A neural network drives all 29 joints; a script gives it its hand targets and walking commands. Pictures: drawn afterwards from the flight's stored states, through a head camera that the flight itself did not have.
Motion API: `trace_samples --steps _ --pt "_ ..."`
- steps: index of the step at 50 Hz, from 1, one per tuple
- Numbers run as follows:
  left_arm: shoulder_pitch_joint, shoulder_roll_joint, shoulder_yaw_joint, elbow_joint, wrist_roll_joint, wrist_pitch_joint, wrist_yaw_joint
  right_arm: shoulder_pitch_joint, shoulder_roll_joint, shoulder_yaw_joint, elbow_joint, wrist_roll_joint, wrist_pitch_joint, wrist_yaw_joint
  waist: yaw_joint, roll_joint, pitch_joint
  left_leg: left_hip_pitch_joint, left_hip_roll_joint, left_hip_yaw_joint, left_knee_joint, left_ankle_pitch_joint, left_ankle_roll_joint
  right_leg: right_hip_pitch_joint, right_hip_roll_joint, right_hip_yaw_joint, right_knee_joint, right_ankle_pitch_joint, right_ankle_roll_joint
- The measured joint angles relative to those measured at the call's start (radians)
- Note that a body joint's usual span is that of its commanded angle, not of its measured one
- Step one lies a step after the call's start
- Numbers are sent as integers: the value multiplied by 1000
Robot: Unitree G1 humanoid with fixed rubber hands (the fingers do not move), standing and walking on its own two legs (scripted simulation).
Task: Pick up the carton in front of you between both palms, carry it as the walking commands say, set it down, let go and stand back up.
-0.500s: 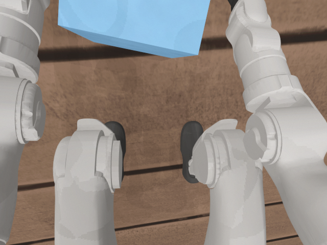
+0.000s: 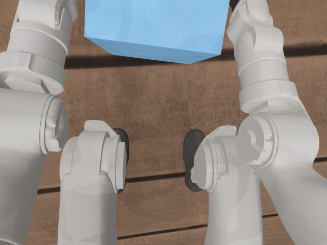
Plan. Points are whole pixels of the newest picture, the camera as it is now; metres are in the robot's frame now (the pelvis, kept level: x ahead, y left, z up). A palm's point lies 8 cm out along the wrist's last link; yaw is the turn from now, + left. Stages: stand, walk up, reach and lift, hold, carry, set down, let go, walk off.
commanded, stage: reach and lift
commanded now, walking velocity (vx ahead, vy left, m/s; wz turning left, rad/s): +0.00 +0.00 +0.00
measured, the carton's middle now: (157, 3) +0.55 +0.05 -0.23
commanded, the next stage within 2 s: none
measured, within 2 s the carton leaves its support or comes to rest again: neither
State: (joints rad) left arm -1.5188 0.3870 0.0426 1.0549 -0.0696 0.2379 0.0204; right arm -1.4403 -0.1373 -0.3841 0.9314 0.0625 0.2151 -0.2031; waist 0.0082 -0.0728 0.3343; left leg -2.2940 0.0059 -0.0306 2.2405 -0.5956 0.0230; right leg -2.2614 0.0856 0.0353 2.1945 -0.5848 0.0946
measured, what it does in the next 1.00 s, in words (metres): rises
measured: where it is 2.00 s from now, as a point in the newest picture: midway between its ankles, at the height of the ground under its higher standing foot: (157, 170)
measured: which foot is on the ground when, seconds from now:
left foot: down 0.00-1.00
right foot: down 0.00-1.00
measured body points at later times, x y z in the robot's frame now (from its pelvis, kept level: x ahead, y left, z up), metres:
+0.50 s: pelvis -0.01 -0.02 +0.11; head +0.26 +0.04 +0.46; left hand +0.50 +0.20 +0.04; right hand +0.51 -0.11 +0.04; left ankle +0.10 +0.11 -0.33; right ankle +0.12 -0.14 -0.33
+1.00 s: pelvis +0.03 -0.02 +0.23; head +0.21 +0.02 +0.64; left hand +0.46 +0.19 +0.19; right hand +0.48 -0.11 +0.19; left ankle +0.10 +0.11 -0.33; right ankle +0.12 -0.14 -0.33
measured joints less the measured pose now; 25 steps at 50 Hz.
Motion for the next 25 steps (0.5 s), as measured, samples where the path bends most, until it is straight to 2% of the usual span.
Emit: trace_samples --steps 2,4,7,9,18,21,25 --pt "48 -25 7 -60 3 24 42 51 17 8 -55 17 9 -18 -6 -5 -40 -2 -10 -5 -12 3 -7 0 5 4 -8 -3 6" --pt "97 -50 33 -117 18 49 47 116 41 -1 -120 19 20 -18 -8 -6 -90 -2 -22 -13 -31 9 -17 5 13 8 -24 -7 9" --pt "163 -93 82 -177 54 83 36 208 78 -23 -197 1 41 -12 -5 -3 -174 12 -38 -24 -76 24 -33 21 19 13 -62 -2 21" --pt "198 -123 125 -191 87 97 25 248 106 -53 -222 -31 54 -2 -2 1 -229 30 -49 -29 -116 36 -43 40 18 14 -94 2 12" --pt "251 -204 321 -155 284 139 -45 273 201 -224 -210 -265 117 62 -5 31 -380 134 -64 -46 -315 106 -57 141 -6 2 -280 60 -26" --pt "263 -228 355 -167 323 142 -53 285 210 -240 -230 -295 131 75 -8 37 -402 163 -62 -46 -369 123 -56 168 -3 5 -334 80 -25" --pt "296 -261 377 -213 347 149 -58 315 214 -233 -273 -297 149 89 -8 36 -427 199 -54 -39 -427 134 -53 199 1 14 -391 96 -26"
